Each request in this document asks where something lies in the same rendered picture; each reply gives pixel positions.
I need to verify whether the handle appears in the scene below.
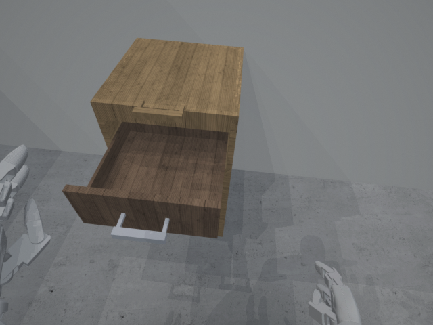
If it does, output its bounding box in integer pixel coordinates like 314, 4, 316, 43
132, 107, 183, 123
111, 213, 170, 244

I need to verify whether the left robot hand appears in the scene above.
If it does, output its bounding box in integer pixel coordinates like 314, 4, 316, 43
0, 144, 51, 296

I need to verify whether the cabinet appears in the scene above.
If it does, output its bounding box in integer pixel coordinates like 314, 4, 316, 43
90, 38, 244, 237

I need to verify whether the drawer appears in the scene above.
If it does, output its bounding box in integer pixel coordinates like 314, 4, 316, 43
62, 122, 229, 238

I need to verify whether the right robot hand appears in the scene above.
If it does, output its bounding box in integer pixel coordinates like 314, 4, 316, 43
309, 261, 362, 325

